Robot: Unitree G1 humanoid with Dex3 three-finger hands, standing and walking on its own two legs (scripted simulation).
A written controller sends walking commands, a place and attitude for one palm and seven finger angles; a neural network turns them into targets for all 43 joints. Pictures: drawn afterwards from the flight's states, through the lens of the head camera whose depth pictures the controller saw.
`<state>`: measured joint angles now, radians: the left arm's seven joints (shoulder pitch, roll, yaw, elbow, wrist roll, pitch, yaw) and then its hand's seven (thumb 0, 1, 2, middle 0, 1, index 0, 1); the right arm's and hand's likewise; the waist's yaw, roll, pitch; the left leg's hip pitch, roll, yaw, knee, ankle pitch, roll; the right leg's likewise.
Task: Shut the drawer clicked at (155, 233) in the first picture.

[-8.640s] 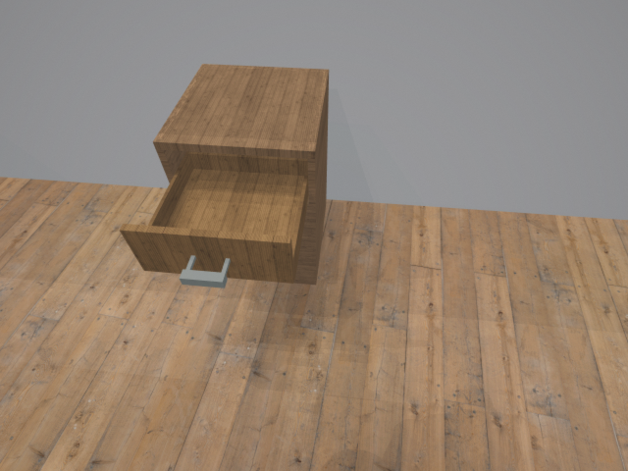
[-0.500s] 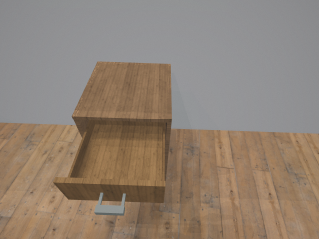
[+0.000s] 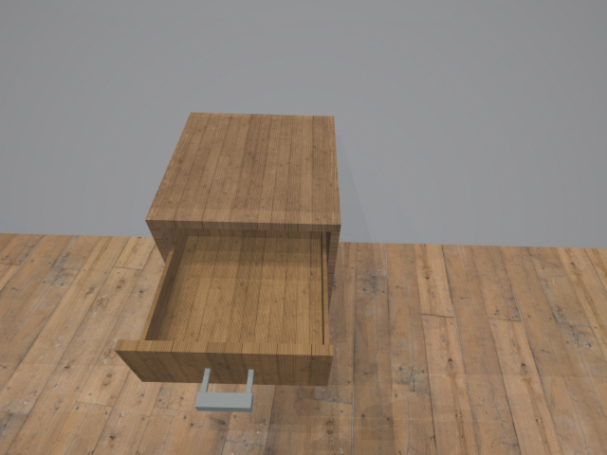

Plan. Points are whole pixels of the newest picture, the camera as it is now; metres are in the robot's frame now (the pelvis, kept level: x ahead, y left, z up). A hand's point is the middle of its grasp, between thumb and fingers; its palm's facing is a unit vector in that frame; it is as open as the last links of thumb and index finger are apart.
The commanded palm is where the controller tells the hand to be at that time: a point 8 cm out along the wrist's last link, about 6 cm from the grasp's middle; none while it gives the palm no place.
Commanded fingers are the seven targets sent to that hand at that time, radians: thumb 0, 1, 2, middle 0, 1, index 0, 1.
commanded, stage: come to a stop and stand still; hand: left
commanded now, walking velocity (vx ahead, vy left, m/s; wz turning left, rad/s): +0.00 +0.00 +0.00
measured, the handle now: (226, 388) +0.28 +0.16 -0.24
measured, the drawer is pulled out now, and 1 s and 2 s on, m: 0.29 0.29 0.29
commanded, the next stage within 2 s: look again from close up in 0.58 s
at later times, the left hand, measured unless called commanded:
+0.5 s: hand out of the picture +0.00 +0.15 -0.17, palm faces +0.03 -0.99 -0.17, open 7.3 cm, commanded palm none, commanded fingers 0.00 0.90 0.90 -0.20 -0.30 -0.20 -0.30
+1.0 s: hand out of the picture -0.02 +0.13 -0.17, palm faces +0.03 -0.99 -0.16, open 7.3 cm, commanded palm none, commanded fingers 0.00 0.90 0.90 -0.20 -0.30 -0.20 -0.30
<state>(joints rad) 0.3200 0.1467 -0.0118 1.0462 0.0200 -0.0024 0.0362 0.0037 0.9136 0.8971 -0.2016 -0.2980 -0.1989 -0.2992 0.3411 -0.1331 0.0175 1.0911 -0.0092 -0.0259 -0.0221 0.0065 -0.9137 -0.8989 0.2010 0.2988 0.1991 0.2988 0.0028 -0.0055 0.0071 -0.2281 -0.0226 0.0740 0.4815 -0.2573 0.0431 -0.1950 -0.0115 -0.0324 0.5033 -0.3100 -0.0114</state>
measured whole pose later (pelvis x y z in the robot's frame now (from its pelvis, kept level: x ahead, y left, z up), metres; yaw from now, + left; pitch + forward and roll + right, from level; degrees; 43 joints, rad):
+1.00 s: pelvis +0.00 -0.03 +0.00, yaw +1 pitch -1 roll +1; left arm 0.34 0.12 -0.03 1.09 0.01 -0.01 0.04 0.00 0.91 0.90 -0.20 -0.30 -0.20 -0.30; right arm 0.30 -0.12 0.02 1.15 0.00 -0.02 -0.03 0.00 -0.91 -0.90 0.20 0.30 0.20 0.30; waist 0.01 -0.02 0.04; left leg -0.16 0.01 0.05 0.42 -0.23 0.00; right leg -0.13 0.02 -0.05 0.44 -0.29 -0.05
